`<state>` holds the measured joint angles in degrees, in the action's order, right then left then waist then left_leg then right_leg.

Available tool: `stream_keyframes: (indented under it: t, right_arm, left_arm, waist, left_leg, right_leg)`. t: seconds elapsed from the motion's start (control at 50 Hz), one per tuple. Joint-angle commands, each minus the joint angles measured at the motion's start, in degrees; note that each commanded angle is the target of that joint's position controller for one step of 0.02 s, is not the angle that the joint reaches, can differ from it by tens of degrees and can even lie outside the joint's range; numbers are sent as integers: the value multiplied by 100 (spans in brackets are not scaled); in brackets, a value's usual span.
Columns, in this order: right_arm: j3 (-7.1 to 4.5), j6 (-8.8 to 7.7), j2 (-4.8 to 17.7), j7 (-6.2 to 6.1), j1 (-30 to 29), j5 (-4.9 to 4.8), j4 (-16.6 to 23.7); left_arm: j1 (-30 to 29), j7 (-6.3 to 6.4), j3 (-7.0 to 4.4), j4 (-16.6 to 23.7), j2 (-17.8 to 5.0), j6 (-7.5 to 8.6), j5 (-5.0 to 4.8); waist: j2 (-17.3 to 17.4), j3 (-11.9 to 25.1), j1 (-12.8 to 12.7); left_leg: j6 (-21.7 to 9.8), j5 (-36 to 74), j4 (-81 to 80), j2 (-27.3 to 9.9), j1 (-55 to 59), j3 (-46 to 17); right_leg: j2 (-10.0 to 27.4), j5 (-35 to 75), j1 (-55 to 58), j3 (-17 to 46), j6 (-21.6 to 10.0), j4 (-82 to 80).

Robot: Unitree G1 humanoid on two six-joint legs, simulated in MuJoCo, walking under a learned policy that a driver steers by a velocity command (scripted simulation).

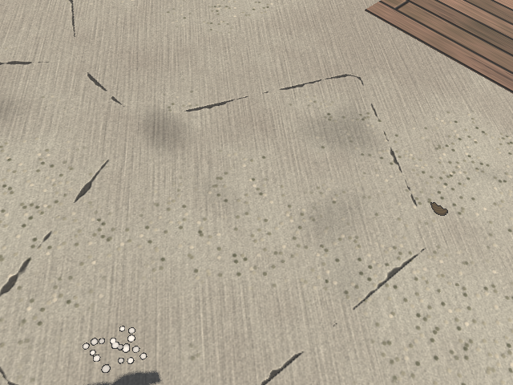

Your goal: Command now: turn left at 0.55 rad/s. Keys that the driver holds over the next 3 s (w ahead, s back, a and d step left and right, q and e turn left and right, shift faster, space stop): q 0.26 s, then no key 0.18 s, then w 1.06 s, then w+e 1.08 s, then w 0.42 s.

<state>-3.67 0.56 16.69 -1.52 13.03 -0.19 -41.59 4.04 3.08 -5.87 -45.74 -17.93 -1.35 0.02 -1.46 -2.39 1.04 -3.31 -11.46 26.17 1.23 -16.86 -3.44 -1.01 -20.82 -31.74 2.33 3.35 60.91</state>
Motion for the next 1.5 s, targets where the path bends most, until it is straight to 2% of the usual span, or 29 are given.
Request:
stream_keyframes:
  t: [0.02,0.26,0.28,0.3,0.32,0.34,0.38,0.44,0.48,0.56,0.64,0.66,0.68,0.7,0.72,0.78,0.9,1.0,1.04,1.08,1.1,1.12,1.14,1.16,1.2,1.22,1.28,1.36,1.5]
  right_arm:
    - [-265,-40,997,-99,-11,-40,410]
    - [-319,181,1092,-59,-602,-130,727]
    - [-283,198,990,-82,-615,-143,751]
    - [-201,197,700,-80,-343,-68,747]
    - [-188,143,603,-72,-112,-77,840]
    - [-311,80,1088,-66,-82,43,766]
    - [-406,121,1185,-63,1,-13,518]
    - [-270,183,748,-65,-120,-37,507]
    - [-144,146,505,-28,-304,-52,565]
    - [-46,-20,516,65,-717,-83,651]
    - [-98,-203,572,69,113,-93,218]
    - [-128,-221,669,28,619,-107,109]
    - [-257,-221,1212,-4,1080,-34,20]
    - [-338,-266,1414,74,1323,-9,-22]
    - [-241,-357,1096,93,1147,30,-5]
    - [-115,-467,726,114,779,-24,66]
    - [-152,-454,865,97,874,-27,8]
    - [-215,-470,1022,94,1109,-114,-206]
    - [-244,-426,1106,80,1063,-103,-243]
    - [-192,-343,1018,43,1074,-54,-256]
    - [-59,-326,732,18,1226,71,-139]
    - [140,-438,-64,63,2000,-40,-34]
    - [18,-553,595,85,1530,-191,-104]
    - [-74,-607,878,121,944,-318,60]
    - [-68,-644,788,78,457,-121,105]
    - [-74,-599,711,92,626,-108,81]
    - [-37,-438,478,91,712,-78,1]
    - [0,-453,408,88,-76,19,253]
    - [113,-626,222,311,-1403,-81,636]
  left_arm:
    - [-231,2,-50,378,-300,113,-27]
    - [275,-269,-61,230,-483,358,-94]
    - [494,-281,-92,147,-582,367,-63]
    - [555,-260,-151,174,-913,340,38]
    - [367,-237,-195,201,-1292,273,172]
    - [306,-235,-123,302,-985,296,212]
    - [-147,-203,5,391,-594,298,64]
    - [9,-175,92,278,-514,263,-21]
    - [334,-158,121,133,-464,237,-17]
    - [646,-175,12,33,-990,193,-72]
    - [675,-258,98,-25,-814,265,-183]
    - [524,-304,220,27,-447,343,-106]
    - [295,-357,359,269,67,468,-6]
    - [-176,-346,273,494,-348,577,-101]
    - [-152,-361,145,488,-698,621,-209]
    - [84,-463,117,308,-646,676,-176]
    - [-524,-606,322,509,-150,689,-77]
    - [-810,-670,320,720,-369,678,-134]
    - [-516,-659,251,683,-553,689,-124]
    - [852,-558,37,305,-902,653,-116]
    - [1842,-487,-63,128,-1259,615,-83]
    - [2140,-533,-120,14,-1686,602,-9]
    - [1910,-540,30,66,-1096,640,-96]
    - [1484,-511,98,114,-884,652,-84]
    - [890,-510,154,217,-658,664,24]
    - [751,-504,182,241,-573,692,108]
    - [710,-500,186,154,-507,788,18]
    - [971,-419,152,3,-673,782,-21]
    - [1768,-352,137,-321,-851,601,-112]
  waist:
    - [854,817,-3]
    - [1056,820,-217]
    - [934,869,-290]
    - [96,1025,-124]
    - [-1321,708,177]
    - [-1107,701,11]
    - [-538,464,146]
    - [-592,374,0]
    - [-740,528,-190]
    - [-1029,152,-506]
    - [-585,169,-23]
    - [-348,450,225]
    - [984,720,300]
    - [1407,314,595]
    - [1075,-165,465]
    - [982,-459,232]
    - [777,-347,317]
    - [799,-516,215]
    - [845,-278,-20]
    - [778,696,-716]
    - [162,1551,-1053]
    - [-1699,2385,-532]
    - [-1177,1987,-761]
    - [-860,1108,-680]
    - [-61,422,-379]
    - [-318,449,-160]
    - [-278,274,19]
    - [-56,-89,-153]
    - [-20,-307,-670]
  left_leg:
    - [-870,1951,-599,-1295,1436,-1566]
    - [-707,1885,-90,-855,836,-2553]
    - [-467,1391,113,-660,579,-2374]
    - [-152,-5,961,-195,-49,-1812]
    - [191,-2301,1874,820,-1262,-800]
    - [468,-2695,3233,484,-1404,-769]
    - [647,-1988,3948,345,-1401,-782]
    - [835,-1486,3816,361,-1354,-622]
    - [842,-1199,2769,102,-1221,-272]
    - [692,-1493,1169,-21,-421,399]
    - [174,-160,-647,27,1451,502]
    - [16,-237,-660,-427,2343,-57]
    - [-471,-881,-815,-1430,3034,-1594]
    - [-1178,-1567,-1484,-2255,2685,-2930]
    - [-1312,-1952,-1641,-2269,2470,-2964]
    - [-939,-1228,-1869,-1747,2411,-1969]
    - [-765,651,-2017,-1166,1424,-461]
    - [-654,862,-1958,-1556,1521,-419]
    - [-529,2061,-1496,-1622,1834,-331]
    - [-252,3784,306,-1215,1550,89]
    - [-41,2347,2121,-918,381,244]
    - [321,-1825,4153,225,-1539,39]
    - [251,-2109,4810,42,-2132,-612]
    - [156,-1649,4909,-271,-2558,-402]
    - [92,-780,4327,-761,-2150,-183]
    - [94,-523,4198,-910,-1810,-245]
    - [223,-333,3763,-1019,-1622,-144]
    - [447,805,2534,-1055,-2220,-48]
    - [366,1812,581,-650,-1992,302]
  right_leg:
    - [44,215,-506,268,115,-603]
    - [-178,731,1521,244,-60,-3637]
    - [67,1461,2070,274,-179,-4169]
    - [1063,2009,2753,1142,-545,-4309]
    - [1995,3223,2892,2432,-1484,-4380]
    - [2495,3244,2542,2807,-2087,-4397]
    - [1757,2725,2352,1764,-1685,-4246]
    - [1354,3033,2432,1138,-1570,-4193]
    - [1197,1373,2735,1028,-1506,-4440]
    - [1313,-228,2292,1290,-1550,-4867]
    - [1167,-85,1427,1107,-1320,-4497]
    - [931,-83,861,808,-1027,-3871]
    - [165,-345,-206,-200,-558,-2353]
    - [79,-1193,-1048,-299,-443,-1391]
    - [395,-1103,-1493,-14,-487,-602]
    - [743,90,-1856,38,-592,-387]
    - [486,1801,-566,-391,-202,-2114]
    - [358,2041,-33,-280,-452,-2923]
    - [219,1762,421,-381,-637,-3018]
    - [-77,1603,2333,-639,-925,-3034]
    - [914,1330,4057,504,-1260,-2876]
    - [2234,-772,5457,3618,-2164,-3918]
    - [2177,-1576,5099,4225,-2005,-4656]
    - [2069,-1225,4409,3341,-1769,-4679]
    - [1601,287,3000,2118,-1570,-4800]
    - [1499,668,2632,1825,-1611,-4921]
    - [1351,1091,2095,1239,-1763,-5346]
    - [1238,1684,2207,697,-1740,-5585]
    - [1265,2143,2950,225,-1524,-5344]
